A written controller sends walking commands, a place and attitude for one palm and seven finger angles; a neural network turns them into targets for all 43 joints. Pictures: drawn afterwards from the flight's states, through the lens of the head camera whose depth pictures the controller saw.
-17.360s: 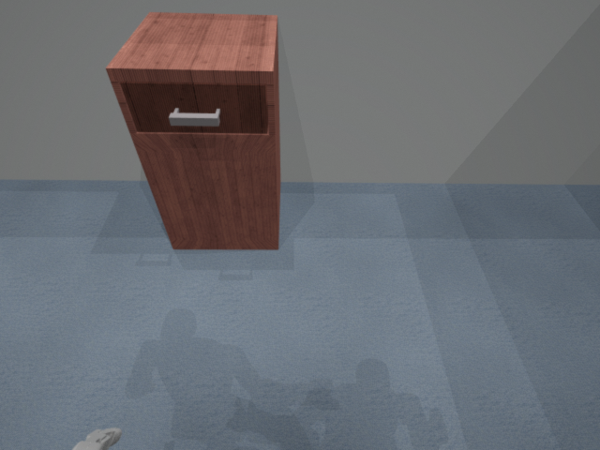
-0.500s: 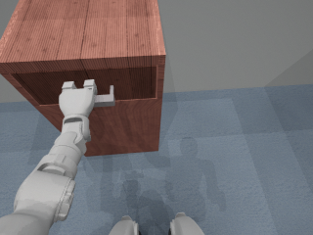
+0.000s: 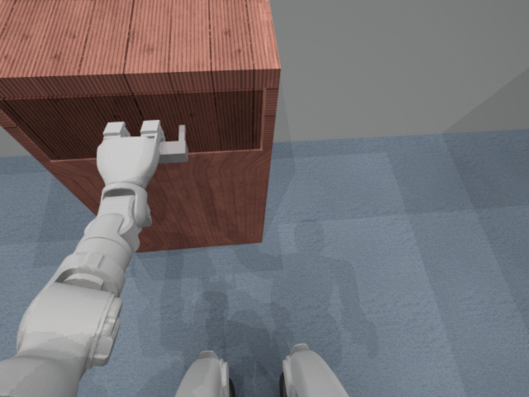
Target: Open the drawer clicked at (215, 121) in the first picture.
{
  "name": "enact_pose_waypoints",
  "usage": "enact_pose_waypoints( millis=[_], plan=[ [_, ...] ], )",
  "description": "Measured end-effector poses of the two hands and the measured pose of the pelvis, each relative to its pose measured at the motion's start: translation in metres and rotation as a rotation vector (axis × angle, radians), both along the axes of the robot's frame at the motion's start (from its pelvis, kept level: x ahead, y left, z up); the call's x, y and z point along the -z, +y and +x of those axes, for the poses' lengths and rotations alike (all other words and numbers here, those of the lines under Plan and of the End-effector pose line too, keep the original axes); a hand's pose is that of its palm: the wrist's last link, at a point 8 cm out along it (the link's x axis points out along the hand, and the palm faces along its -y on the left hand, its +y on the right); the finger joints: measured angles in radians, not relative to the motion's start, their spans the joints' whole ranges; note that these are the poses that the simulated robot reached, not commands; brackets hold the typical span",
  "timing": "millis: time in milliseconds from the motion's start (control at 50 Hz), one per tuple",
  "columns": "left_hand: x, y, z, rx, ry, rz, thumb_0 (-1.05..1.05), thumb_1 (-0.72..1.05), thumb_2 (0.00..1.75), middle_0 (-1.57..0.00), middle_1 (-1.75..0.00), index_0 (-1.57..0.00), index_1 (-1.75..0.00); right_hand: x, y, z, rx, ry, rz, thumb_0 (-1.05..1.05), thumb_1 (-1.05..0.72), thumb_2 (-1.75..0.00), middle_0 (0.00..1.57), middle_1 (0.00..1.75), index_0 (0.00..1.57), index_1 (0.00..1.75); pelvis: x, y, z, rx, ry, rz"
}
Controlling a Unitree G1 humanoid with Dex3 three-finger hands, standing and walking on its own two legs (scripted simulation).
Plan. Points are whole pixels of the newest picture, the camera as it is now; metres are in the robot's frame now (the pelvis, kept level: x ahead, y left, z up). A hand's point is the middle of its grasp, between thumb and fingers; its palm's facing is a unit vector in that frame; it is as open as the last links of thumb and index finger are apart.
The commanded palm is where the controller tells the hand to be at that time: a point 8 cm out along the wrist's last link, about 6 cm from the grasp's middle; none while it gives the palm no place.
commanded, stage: lower the fingers behind the handle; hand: left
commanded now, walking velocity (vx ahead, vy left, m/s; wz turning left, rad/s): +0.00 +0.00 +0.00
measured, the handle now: (146, 142) +0.53 +0.17 -0.01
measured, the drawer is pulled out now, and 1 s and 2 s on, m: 0.00 0.00 0.06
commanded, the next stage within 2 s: close the thumb around the handle in 0.50 s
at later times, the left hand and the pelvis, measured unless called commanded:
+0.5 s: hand (141, 175) +0.48 +0.18 -0.03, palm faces -0.04 -0.03 -1.00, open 13.8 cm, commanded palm +0.46 +0.17 +0.02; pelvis +0.00 +0.01 +0.00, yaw +0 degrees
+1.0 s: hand (143, 173) +0.48 +0.18 -0.03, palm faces -0.05 -0.01 -1.00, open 9.4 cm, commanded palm +0.47 +0.17 +0.02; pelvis +0.00 +0.00 +0.00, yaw +0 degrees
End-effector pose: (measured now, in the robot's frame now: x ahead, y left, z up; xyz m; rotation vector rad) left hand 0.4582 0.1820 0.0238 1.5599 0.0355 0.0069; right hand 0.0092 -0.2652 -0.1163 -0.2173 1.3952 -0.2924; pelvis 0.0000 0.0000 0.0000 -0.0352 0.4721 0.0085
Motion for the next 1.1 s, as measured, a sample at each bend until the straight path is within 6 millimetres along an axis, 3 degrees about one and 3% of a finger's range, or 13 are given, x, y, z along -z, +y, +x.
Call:
enact_pose_waypoints(
  millis=[280,700,840,1100],
  plan=[
    [0.005,0.002,0.011,-0.039,0.042,-0.005,0.00,-0.49,0.30,-0.31,-1.21,-0.32,-1.21,0.003,0.006,0.005,-0.005,-0.021,-0.002,0.01,-0.91,-0.90,0.20,0.30,0.20,0.30,0.004,0.003,-0.002,-0.004,0.010,-0.007],
    [0.004,-0.001,0.004,-0.030,0.012,-0.002,0.00,-0.46,0.31,-0.30,-1.21,-0.32,-1.21,0.003,0.009,0.007,-0.007,-0.008,0.014,0.01,-0.91,-0.90,0.20,0.30,0.20,0.30,0.003,0.005,0.000,-0.007,0.002,-0.010],
    [0.003,-0.003,0.007,-0.030,0.036,0.001,0.00,-0.24,0.41,-0.32,-1.23,-0.34,-1.23,0.002,0.007,0.007,-0.004,-0.012,0.009,0.01,-0.91,-0.90,0.20,0.30,0.20,0.30,0.001,0.003,0.001,-0.005,0.002,-0.008],
    [0.003,-0.003,0.008,-0.023,0.024,0.003,0.00,0.42,0.69,-0.36,-1.30,-0.39,-1.30,0.004,0.002,0.006,-0.006,0.001,0.010,0.01,-0.91,-0.90,0.20,0.30,0.20,0.30,0.003,-0.001,0.002,-0.005,0.009,-0.003]
  ],
)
